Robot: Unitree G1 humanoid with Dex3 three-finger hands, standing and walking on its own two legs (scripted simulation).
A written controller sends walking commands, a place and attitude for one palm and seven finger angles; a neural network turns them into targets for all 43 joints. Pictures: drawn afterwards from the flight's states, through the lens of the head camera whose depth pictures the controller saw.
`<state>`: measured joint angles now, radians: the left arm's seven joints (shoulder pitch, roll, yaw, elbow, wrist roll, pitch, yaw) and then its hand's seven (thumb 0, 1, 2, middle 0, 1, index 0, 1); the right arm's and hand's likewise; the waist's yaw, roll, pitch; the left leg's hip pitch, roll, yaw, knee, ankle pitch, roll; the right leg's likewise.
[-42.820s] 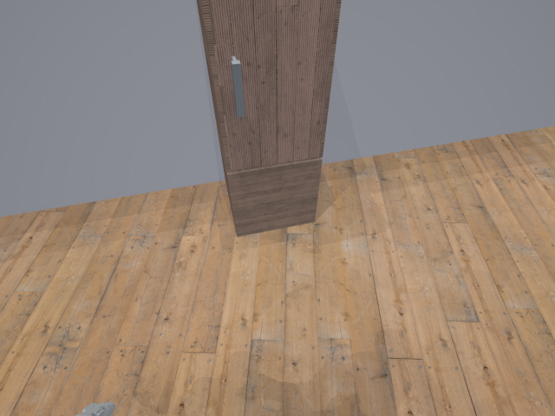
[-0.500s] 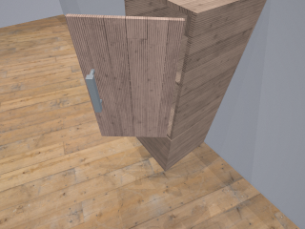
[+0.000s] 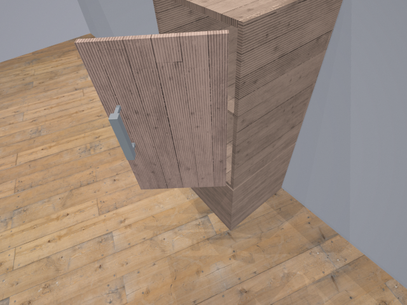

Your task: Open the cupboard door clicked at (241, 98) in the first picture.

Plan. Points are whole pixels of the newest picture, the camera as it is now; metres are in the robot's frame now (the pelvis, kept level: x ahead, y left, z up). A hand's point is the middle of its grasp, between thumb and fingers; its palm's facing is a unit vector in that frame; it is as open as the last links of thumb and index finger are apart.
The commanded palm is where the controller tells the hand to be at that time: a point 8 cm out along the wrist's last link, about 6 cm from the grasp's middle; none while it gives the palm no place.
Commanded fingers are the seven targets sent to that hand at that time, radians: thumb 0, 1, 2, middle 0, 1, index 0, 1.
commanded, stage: look again from close up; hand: left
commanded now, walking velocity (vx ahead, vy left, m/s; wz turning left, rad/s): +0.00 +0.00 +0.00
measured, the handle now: (124, 133) +0.55 +0.27 -0.01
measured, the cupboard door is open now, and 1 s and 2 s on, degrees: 52 52 52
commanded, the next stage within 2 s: shuffle to correct the standing spot in 0.42 s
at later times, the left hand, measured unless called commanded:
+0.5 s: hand out of the picture +0.04 +0.15 -0.17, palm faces +0.03 -0.97 -0.24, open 7.3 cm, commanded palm none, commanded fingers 0.00 0.90 0.90 -0.20 -0.30 -0.20 -0.30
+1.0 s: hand out of the picture +0.03 +0.19 -0.18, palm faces +0.06 -0.97 -0.24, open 7.3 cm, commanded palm none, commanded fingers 0.00 0.90 0.90 -0.20 -0.30 -0.20 -0.30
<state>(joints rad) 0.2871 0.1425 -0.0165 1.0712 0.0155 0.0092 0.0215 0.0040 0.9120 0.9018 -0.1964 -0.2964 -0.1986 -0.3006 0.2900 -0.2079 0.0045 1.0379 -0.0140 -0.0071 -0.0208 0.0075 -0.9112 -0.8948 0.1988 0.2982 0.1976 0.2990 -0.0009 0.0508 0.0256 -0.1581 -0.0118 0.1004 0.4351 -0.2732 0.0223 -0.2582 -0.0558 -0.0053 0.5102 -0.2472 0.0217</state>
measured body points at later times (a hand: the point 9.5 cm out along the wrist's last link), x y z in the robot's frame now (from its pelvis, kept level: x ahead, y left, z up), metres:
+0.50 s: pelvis +0.02 -0.04 +0.00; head +0.03 -0.06 +0.45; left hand +0.04 +0.20 -0.15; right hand +0.02 -0.25 -0.17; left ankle -0.02 +0.10 -0.74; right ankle +0.01 -0.13 -0.74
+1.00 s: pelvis +0.02 +0.00 +0.00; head +0.04 +0.00 +0.44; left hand +0.03 +0.25 -0.16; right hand +0.03 -0.23 -0.16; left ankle -0.02 +0.10 -0.74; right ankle +0.00 -0.12 -0.72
